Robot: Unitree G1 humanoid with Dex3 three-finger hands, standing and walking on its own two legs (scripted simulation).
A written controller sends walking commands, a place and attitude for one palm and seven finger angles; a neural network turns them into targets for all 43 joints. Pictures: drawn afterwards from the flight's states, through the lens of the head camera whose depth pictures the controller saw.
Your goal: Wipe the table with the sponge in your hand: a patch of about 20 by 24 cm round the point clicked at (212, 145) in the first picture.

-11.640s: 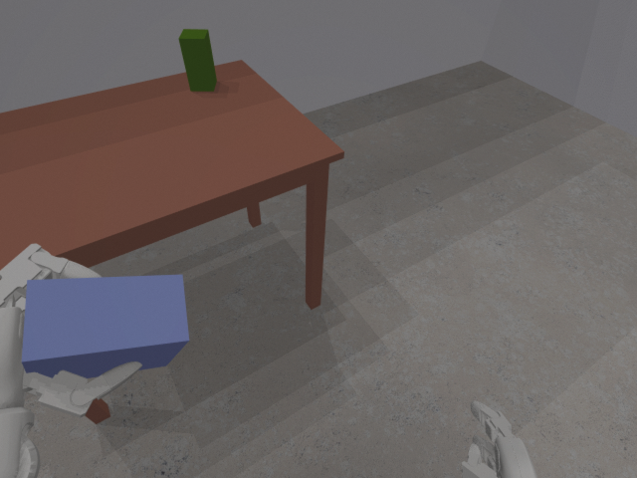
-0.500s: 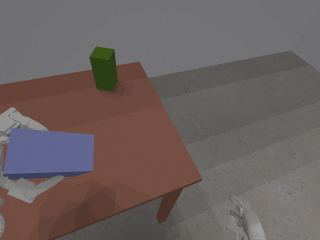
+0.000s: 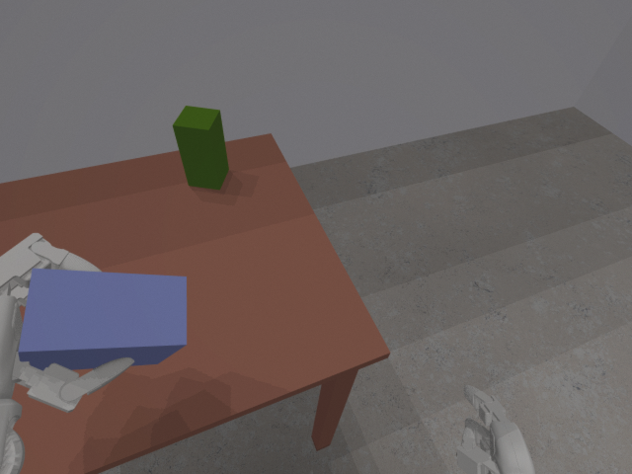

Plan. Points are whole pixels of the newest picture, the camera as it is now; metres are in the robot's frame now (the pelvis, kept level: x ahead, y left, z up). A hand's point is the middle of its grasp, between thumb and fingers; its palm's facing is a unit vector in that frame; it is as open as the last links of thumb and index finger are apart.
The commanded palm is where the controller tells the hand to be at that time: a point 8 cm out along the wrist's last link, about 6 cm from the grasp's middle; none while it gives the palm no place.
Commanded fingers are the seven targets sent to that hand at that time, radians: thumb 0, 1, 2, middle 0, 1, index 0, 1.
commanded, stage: come to a stop and stand still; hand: left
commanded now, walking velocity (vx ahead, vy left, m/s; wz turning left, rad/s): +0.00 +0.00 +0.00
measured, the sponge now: (128, 323) +0.23 +0.21 +0.13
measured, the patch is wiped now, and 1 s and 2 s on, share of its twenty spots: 0.00 0.00 0.00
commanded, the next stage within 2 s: look again from close up in 0.80 s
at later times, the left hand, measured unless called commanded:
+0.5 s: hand (79, 315) +0.23 +0.25 +0.14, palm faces +0.27 -0.88 -0.38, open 10.6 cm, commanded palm +0.17 +0.30 +0.17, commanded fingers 0.00 0.10 1.30 -1.20 -1.60 -1.20 -1.60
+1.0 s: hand (55, 304) +0.24 +0.28 +0.14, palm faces +0.33 -0.86 -0.38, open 10.6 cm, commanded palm +0.18 +0.30 +0.17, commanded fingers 0.00 0.10 1.30 -1.20 -1.60 -1.20 -1.60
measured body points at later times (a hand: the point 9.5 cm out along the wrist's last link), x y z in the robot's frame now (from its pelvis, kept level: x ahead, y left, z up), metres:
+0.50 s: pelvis +0.00 +0.02 +0.00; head +0.02 +0.04 +0.44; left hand +0.20 +0.29 +0.17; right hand +0.16 -0.21 -0.07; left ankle +0.04 +0.10 -0.74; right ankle +0.00 -0.14 -0.74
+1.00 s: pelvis +0.01 +0.03 +0.00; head +0.04 +0.06 +0.44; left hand +0.21 +0.32 +0.16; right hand +0.20 -0.19 -0.06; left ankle +0.04 +0.10 -0.74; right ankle +0.00 -0.14 -0.74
